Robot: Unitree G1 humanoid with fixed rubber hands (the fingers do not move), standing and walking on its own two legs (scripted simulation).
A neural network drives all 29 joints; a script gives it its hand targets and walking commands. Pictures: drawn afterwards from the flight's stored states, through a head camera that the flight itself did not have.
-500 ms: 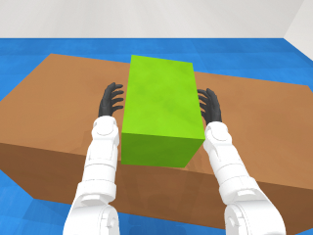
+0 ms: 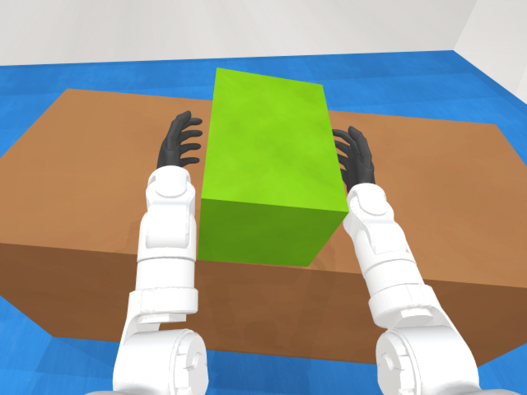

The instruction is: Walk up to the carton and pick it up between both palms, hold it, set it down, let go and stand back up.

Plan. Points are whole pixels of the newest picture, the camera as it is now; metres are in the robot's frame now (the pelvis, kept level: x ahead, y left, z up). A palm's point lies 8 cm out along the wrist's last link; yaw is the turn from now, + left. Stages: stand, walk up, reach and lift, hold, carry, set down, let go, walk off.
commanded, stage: reach and lift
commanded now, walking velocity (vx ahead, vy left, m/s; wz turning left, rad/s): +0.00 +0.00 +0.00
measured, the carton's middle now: (262, 168) +0.43 +0.00 +0.11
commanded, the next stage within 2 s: hold in 0.38 s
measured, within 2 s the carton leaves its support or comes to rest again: neither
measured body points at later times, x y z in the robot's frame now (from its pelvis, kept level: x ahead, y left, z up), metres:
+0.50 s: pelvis +0.02 -0.01 +0.00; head +0.00 +0.02 +0.45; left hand +0.40 +0.13 +0.17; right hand +0.39 -0.15 +0.15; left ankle +0.04 +0.11 -0.75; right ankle +0.03 -0.13 -0.75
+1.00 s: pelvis +0.01 -0.02 +0.00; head -0.02 +0.02 +0.45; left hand +0.38 +0.14 +0.18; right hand +0.38 -0.14 +0.17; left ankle +0.04 +0.11 -0.75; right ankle +0.03 -0.13 -0.75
